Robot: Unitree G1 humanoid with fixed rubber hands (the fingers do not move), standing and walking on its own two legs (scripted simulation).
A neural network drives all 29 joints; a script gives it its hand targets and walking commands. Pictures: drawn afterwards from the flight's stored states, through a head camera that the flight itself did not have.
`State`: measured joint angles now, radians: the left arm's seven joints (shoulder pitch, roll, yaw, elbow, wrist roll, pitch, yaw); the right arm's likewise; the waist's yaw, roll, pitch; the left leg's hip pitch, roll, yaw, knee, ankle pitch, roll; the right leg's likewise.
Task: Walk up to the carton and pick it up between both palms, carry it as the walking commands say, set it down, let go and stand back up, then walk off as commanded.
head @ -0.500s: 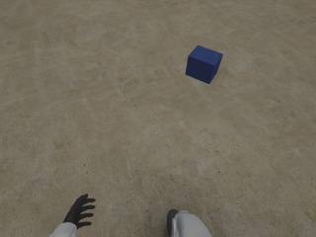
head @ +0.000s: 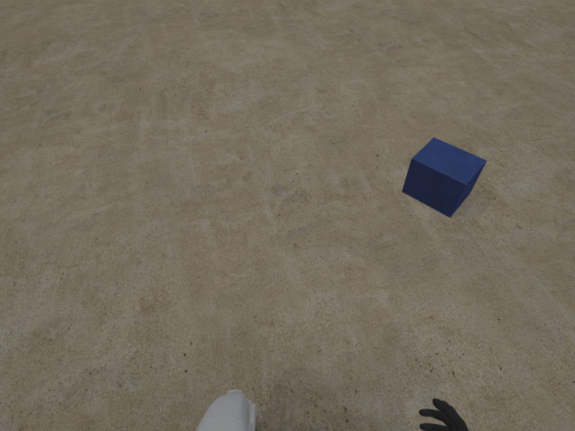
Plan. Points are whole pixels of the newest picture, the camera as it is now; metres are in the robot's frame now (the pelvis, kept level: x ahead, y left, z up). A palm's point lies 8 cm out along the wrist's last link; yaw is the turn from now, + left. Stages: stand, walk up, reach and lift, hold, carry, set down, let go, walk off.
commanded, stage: walk up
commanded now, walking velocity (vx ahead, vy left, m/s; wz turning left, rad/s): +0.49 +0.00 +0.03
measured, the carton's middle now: (441, 177) +1.26 -0.58 -0.68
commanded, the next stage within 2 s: none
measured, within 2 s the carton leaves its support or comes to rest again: neither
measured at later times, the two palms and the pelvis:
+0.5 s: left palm (147, 290) +0.36 +0.32 -0.13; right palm (431, 428) +0.16 -0.18 -0.12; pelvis +0.24 +0.06 +0.00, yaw -2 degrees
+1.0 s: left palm (192, 248) +0.45 +0.24 -0.12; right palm (435, 223) +0.55 -0.27 -0.14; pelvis +0.47 -0.02 +0.00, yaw -2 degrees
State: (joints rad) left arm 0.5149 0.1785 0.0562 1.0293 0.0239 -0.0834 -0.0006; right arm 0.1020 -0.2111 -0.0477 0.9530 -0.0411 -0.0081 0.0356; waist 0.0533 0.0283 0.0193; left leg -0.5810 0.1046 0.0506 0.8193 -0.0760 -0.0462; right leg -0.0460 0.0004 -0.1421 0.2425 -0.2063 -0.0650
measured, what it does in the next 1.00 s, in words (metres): walks ahead: left foot, then right foot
